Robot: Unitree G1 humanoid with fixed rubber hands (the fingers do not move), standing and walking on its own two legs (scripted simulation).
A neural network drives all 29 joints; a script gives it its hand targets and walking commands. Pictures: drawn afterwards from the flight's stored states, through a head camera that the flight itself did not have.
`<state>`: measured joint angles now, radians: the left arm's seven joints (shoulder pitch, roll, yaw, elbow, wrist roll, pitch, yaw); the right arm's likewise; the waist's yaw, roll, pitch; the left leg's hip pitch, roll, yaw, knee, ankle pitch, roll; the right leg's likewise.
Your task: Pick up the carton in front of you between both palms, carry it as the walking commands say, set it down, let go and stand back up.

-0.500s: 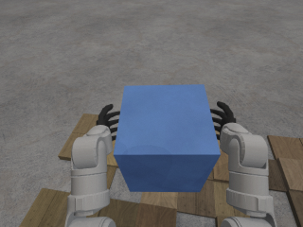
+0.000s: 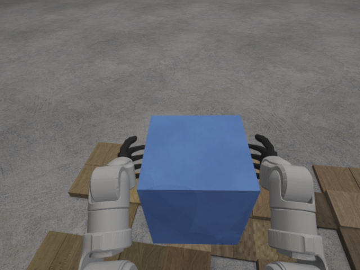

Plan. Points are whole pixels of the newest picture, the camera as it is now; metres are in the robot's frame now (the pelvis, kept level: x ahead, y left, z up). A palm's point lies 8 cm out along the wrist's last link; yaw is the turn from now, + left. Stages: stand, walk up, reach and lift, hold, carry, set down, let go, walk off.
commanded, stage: carry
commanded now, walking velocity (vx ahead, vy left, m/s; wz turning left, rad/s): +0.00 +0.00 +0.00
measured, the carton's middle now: (195, 181) +0.33 +0.00 +0.04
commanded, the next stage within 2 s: none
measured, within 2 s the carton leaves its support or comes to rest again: neither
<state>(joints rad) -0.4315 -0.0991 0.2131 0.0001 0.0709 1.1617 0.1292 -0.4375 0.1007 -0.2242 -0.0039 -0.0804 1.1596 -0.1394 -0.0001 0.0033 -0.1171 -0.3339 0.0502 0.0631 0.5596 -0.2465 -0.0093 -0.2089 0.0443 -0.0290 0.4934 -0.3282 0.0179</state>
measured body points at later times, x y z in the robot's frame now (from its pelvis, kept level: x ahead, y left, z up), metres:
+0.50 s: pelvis -0.01 +0.00 +0.00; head -0.02 +0.00 +0.45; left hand +0.33 +0.15 +0.12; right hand +0.33 -0.16 +0.12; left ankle +0.03 +0.13 -0.73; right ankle -0.03 -0.09 -0.74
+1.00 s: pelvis +0.00 -0.01 +0.00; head -0.02 -0.01 +0.45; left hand +0.33 +0.14 +0.11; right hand +0.33 -0.16 +0.11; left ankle +0.03 +0.13 -0.73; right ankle -0.03 -0.09 -0.74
